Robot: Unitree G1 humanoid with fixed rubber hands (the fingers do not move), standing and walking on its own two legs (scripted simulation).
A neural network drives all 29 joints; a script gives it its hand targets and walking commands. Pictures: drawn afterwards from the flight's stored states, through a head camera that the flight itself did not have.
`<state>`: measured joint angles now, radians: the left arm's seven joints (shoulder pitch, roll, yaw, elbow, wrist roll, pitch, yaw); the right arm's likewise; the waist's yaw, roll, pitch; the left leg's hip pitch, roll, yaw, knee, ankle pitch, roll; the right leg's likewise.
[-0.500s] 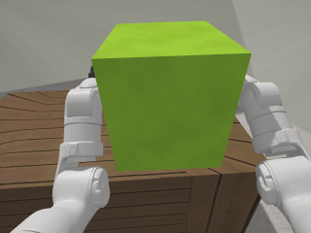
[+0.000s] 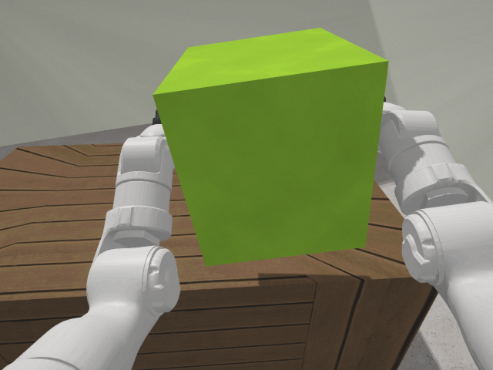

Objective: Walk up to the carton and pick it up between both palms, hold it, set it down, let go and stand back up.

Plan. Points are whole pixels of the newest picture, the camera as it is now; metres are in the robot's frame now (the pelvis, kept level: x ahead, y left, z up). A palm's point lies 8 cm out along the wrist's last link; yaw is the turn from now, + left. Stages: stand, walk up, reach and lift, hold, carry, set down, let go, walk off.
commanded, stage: hold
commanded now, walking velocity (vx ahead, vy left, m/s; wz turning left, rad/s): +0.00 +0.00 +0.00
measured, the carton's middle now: (267, 137) +0.38 +0.00 +0.27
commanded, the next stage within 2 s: none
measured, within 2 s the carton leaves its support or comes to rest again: neither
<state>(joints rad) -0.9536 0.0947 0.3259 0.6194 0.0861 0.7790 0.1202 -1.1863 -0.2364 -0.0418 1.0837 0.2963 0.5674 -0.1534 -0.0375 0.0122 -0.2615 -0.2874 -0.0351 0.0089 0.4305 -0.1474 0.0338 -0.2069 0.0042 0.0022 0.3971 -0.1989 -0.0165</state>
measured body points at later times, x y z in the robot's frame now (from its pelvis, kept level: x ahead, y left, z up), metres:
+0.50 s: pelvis +0.03 -0.01 +0.00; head -0.05 -0.01 +0.45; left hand +0.41 +0.15 +0.26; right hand +0.41 -0.18 +0.26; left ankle +0.05 +0.08 -0.74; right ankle +0.01 -0.14 -0.74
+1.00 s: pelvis -0.03 -0.01 +0.00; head -0.14 -0.01 +0.44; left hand +0.35 +0.14 +0.26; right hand +0.35 -0.19 +0.31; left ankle +0.00 +0.07 -0.74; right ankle +0.01 -0.14 -0.74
